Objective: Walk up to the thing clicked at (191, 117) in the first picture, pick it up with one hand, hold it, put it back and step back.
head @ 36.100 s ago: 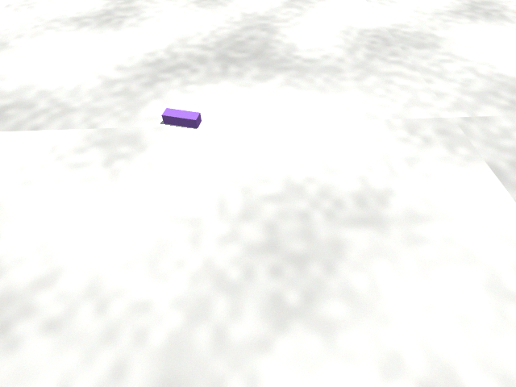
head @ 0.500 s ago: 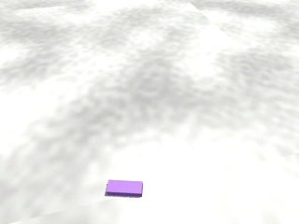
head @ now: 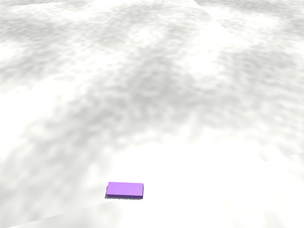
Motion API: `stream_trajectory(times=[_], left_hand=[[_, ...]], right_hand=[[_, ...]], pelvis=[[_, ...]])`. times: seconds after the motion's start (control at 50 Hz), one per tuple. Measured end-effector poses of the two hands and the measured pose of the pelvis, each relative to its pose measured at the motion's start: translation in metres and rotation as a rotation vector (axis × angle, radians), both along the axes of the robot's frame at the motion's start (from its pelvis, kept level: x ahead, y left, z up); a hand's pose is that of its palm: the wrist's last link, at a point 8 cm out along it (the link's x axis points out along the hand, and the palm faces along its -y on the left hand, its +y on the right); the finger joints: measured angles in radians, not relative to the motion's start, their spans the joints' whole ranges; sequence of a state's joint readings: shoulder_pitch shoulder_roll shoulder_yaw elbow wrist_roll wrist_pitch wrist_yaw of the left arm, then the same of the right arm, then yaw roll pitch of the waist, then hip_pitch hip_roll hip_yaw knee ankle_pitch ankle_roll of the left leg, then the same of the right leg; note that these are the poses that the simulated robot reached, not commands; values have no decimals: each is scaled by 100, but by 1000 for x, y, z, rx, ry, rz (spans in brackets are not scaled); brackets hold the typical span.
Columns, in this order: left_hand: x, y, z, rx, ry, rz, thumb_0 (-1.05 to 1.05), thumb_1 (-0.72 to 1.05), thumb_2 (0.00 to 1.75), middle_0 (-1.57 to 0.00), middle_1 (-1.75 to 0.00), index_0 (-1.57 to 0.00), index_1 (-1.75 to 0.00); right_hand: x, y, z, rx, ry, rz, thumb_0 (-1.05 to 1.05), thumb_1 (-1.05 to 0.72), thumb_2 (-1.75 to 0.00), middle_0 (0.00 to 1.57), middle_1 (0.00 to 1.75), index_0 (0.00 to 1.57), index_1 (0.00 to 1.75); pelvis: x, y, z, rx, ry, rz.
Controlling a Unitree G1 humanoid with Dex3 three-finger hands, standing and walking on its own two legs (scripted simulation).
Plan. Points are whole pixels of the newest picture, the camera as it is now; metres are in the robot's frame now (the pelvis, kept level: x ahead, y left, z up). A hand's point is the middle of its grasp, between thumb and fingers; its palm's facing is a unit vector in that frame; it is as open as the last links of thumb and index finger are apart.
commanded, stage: stand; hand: left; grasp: from above
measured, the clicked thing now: (125, 190) +0.45 +0.20 -0.75
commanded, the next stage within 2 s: step back in 0.66 s
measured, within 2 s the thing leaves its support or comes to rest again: neither
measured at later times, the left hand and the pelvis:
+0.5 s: hand out of the picture +0.09 +0.24 -0.15, palm faces -0.01 -0.94 -0.34, open 7.4 cm; pelvis +0.01 +0.00 +0.00, yaw +0 degrees
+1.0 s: hand out of the picture +0.10 +0.30 -0.18, palm faces -0.05 -0.92 -0.38, open 7.4 cm; pelvis -0.05 +0.04 -0.03, yaw -1 degrees
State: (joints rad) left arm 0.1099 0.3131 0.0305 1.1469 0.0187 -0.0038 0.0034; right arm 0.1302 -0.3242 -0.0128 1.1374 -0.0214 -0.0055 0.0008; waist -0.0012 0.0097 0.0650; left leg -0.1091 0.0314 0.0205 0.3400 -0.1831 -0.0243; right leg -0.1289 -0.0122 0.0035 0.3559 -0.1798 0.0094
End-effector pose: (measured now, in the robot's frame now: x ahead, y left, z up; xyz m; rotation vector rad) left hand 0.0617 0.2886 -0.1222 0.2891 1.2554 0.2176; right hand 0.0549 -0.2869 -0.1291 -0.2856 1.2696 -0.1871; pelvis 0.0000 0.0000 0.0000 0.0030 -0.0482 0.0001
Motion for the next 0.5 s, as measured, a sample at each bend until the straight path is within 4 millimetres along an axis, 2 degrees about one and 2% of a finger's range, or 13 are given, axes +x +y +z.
stream_trajectory(times=[0.5], left_hand=[[20,0,5,10,-35,-28,1,90,90,-20,-30,-20,-30]], right_hand=[[11,-5,2,-2,-22,-2,0,-90,-90,20,30,20,30]], pelvis=[[6,-2,1,0,4,-5]])
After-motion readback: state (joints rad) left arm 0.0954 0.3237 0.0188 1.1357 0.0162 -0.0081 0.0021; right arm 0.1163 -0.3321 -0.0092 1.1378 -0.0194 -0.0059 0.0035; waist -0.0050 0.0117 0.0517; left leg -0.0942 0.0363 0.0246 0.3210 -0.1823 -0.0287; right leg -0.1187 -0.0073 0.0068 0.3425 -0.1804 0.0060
